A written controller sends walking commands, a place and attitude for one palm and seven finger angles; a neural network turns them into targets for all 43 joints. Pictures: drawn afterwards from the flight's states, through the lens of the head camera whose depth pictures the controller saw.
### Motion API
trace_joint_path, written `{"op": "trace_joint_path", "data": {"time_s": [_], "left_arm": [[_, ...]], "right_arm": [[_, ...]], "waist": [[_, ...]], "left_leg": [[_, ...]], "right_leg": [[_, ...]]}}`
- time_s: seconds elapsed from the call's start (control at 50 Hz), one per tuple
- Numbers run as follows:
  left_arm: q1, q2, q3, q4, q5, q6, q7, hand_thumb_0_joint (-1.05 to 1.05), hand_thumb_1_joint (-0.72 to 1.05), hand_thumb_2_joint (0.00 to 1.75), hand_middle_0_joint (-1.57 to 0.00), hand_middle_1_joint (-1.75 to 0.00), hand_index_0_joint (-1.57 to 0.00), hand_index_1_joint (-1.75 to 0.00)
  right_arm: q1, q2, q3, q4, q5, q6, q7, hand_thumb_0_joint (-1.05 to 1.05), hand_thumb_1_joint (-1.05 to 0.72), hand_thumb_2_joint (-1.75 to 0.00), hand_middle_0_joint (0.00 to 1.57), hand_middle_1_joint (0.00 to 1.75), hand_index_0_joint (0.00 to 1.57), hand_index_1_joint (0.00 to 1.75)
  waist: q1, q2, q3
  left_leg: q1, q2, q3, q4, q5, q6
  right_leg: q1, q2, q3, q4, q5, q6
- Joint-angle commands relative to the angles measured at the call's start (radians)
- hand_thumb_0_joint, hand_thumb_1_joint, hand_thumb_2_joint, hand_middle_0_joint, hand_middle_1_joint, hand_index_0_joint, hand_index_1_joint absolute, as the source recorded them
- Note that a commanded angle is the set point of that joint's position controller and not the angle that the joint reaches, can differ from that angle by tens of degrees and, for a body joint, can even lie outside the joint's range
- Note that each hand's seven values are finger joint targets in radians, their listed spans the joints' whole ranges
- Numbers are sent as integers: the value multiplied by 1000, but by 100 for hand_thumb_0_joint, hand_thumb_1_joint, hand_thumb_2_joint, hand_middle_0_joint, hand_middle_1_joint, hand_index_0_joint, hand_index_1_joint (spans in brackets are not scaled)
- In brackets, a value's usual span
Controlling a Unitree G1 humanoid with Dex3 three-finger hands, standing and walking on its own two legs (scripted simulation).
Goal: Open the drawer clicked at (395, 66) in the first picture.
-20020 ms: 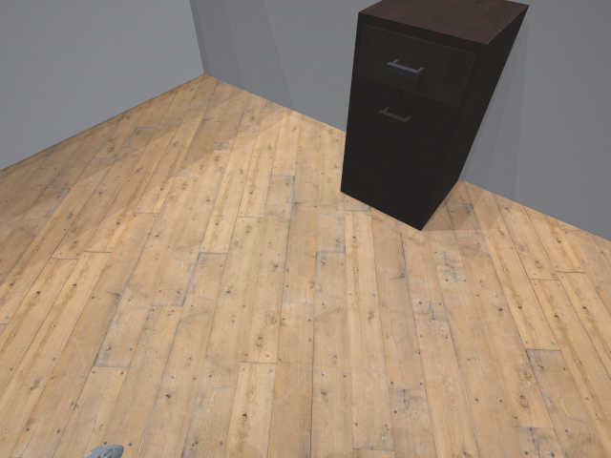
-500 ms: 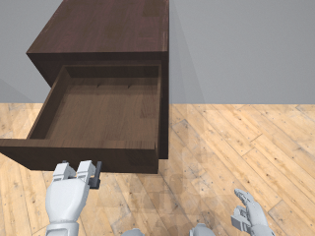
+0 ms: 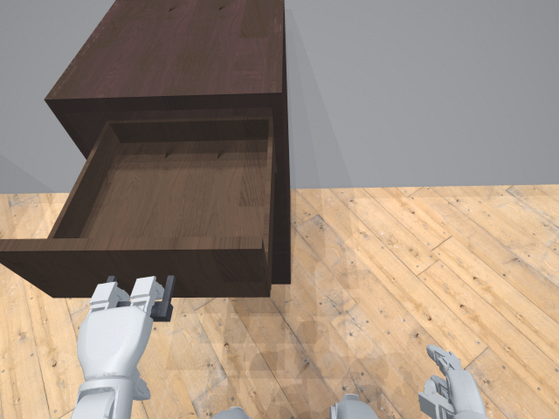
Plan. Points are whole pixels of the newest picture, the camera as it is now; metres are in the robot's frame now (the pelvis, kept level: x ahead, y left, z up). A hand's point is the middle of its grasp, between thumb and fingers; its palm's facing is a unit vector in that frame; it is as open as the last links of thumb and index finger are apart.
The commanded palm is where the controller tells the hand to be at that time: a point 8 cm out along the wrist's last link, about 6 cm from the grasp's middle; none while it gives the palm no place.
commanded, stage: lift the hand off the handle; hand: left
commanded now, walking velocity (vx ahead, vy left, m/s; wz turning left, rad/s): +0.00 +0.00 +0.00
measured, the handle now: (136, 297) +0.29 +0.24 -0.01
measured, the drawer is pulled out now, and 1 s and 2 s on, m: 0.30 0.30 0.30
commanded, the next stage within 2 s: none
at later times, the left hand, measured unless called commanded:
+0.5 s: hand (136, 328) +0.24 +0.23 -0.02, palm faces -0.02 -0.06 -1.00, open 13.5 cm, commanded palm +0.23 +0.24 +0.04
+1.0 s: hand (122, 316) +0.25 +0.24 +0.03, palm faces +0.03 -0.07 -1.00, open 13.5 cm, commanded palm +0.22 +0.24 +0.08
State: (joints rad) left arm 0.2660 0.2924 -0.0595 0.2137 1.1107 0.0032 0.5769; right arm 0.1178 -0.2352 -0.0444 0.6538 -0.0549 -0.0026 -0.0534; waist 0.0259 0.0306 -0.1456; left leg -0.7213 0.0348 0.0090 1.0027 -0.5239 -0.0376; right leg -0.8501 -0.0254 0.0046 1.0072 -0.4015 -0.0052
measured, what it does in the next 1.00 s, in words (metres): stands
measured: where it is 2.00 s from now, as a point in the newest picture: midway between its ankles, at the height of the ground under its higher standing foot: outside the picture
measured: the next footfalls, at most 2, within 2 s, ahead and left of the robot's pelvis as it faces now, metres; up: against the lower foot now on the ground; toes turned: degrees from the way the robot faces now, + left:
none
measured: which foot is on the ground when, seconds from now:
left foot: down 0.00-1.00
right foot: down 0.00-1.00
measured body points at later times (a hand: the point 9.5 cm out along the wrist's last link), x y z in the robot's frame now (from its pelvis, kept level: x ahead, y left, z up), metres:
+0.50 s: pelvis +0.00 +0.00 +0.01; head +0.05 -0.03 +0.46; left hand +0.24 +0.23 +0.03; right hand +0.18 -0.23 -0.11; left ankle -0.02 +0.15 -0.67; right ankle +0.05 -0.12 -0.67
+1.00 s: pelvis +0.02 +0.01 +0.03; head +0.06 -0.02 +0.48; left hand +0.24 +0.24 +0.08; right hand +0.23 -0.22 -0.07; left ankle -0.02 +0.15 -0.67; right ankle +0.05 -0.12 -0.67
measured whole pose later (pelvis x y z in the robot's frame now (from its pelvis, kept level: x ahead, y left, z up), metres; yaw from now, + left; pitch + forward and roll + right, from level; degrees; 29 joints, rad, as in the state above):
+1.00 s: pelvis +0.02 +0.01 +0.03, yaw +0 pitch +9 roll +1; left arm 0.26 0.31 -0.10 0.12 1.08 0.05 0.47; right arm 0.10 -0.22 -0.03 0.64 -0.04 0.02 -0.06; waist 0.06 0.05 -0.10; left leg -0.49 0.03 0.00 0.79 -0.46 -0.03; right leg -0.62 -0.03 -0.01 0.81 -0.35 0.00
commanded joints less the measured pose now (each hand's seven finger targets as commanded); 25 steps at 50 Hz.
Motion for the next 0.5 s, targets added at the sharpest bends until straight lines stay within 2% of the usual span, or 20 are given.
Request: {"op": "trace_joint_path", "data": {"time_s": [0.0,0.04,0.08,0.12,0.16,0.18,0.2,0.22,0.26,0.28,0.3,0.32,0.36,0.38,0.44,0.46,0.48], "left_arm": [[-107,169,105,-162,3,15,49,0,-50,30,-30,-120,-30,-120],[-116,174,110,-132,1,19,45,0,-50,30,-30,-120,-30,-120],[-172,191,115,-114,3,18,44,0,-50,30,-30,-120,-30,-120],[-249,173,84,-100,8,17,43,0,-50,30,-30,-120,-30,-120],[-295,197,102,-89,4,18,41,0,-50,30,-30,-120,-30,-120],[-280,187,92,-67,7,21,39,0,-50,30,-30,-120,-30,-120],[-312,184,80,-81,3,21,36,0,-50,30,-30,-120,-30,-120],[-334,189,80,-93,1,18,35,0,-50,30,-30,-120,-30,-120],[-311,198,91,-93,-10,29,27,0,-50,30,-30,-120,-30,-120],[-302,198,90,-87,-12,32,24,0,-50,30,-30,-120,-30,-120],[-326,176,68,-91,-18,34,18,0,-50,30,-30,-120,-30,-120],[-348,183,71,-97,-19,29,16,0,-50,30,-30,-120,-30,-120],[-361,197,79,-110,-19,25,13,0,-50,30,-30,-120,-30,-120],[-352,177,61,-118,-19,20,12,0,-50,30,-30,-120,-30,-120],[-324,194,86,-145,-24,8,11,0,-50,30,-30,-120,-30,-120],[-341,205,91,-162,-23,4,12,0,-50,30,-30,-120,-30,-120],[-315,192,84,-157,-20,2,13,0,-50,30,-30,-120,-30,-120]], "right_arm": [[-95,-103,-31,-137,0,-52,-11,0,-90,-90,20,30,20,30],[-91,-104,-29,-134,2,-52,-15,0,-90,-90,20,30,20,30],[-93,-107,-27,-125,3,-52,-22,0,-90,-90,20,30,20,30],[-88,-105,-27,-118,3,-56,-26,0,-90,-90,20,30,20,30],[-80,-109,-30,-109,4,-56,-31,0,-90,-90,20,30,20,30],[-79,-107,-28,-109,3,-57,-33,0,-90,-90,20,30,20,30],[-76,-107,-27,-112,6,-57,-33,0,-90,-90,20,30,20,30],[-76,-105,-28,-112,6,-59,-36,0,-90,-90,20,30,20,30],[-80,-108,-26,-116,8,-56,-37,0,-90,-90,20,30,20,30],[-74,-106,-24,-115,10,-55,-38,0,-90,-90,20,30,20,30],[-77,-105,-24,-118,14,-55,-39,0,-90,-90,20,30,20,30],[-75,-105,-25,-114,14,-57,-42,0,-90,-90,20,30,20,30],[-78,-108,-22,-118,12,-59,-44,0,-90,-90,20,30,20,30],[-75,-104,-21,-121,12,-61,-43,0,-90,-90,20,30,20,30],[-71,-102,-23,-124,11,-62,-42,0,-90,-90,20,30,20,30],[-76,-105,-22,-125,10,-61,-42,0,-90,-90,20,30,20,30],[-72,-103,-23,-125,8,-61,-40,0,-90,-90,20,30,20,30]], "waist": [[13,-30,-203],[13,-60,-195],[10,-55,-188],[-4,-31,-186],[-7,-44,-219],[5,-45,-226],[-2,-27,-226],[2,-24,-240],[10,-21,-256],[10,-41,-241],[-1,-48,-228],[-4,-67,-227],[0,-48,-232],[4,-33,-232],[9,-51,-244],[6,-35,-241],[10,-33,-228]], "left_leg": [[40,-74,29,-142,165,49],[26,-77,30,-144,148,50],[21,-78,30,-144,136,52],[35,-77,29,-148,126,52],[51,-75,25,-147,144,54],[46,-79,28,-147,146,53],[57,-78,26,-154,146,52],[67,-79,28,-159,148,52],[83,-79,28,-170,173,52],[82,-79,26,-178,175,52],[83,-78,25,-182,166,52],[89,-78,25,-185,167,54],[103,-78,24,-196,177,53],[111,-79,25,-203,175,53],[128,-80,27,-208,203,54],[135,-79,25,-212,211,53],[137,-80,26,-217,214,51]], "right_leg": [[224,31,-11,-180,116,-30],[230,31,-9,-188,93,-27],[220,30,-8,-191,73,-26],[198,28,-17,-195,55,-25],[208,30,-18,-191,72,-26],[217,29,-18,-187,76,-25],[215,28,-20,-193,75,-26],[227,28,-20,-195,76,-25],[258,29,-21,-201,105,-27],[265,31,-26,-204,109,-25],[263,30,-24,-217,99,-22],[265,30,-26,-221,100,-20],[276,30,-27,-226,104,-24],[280,28,-27,-230,99,-23],[307,30,-28,-236,134,-23],[307,30,-27,-237,138,-26],[304,31,-32,-237,140,-26]]}}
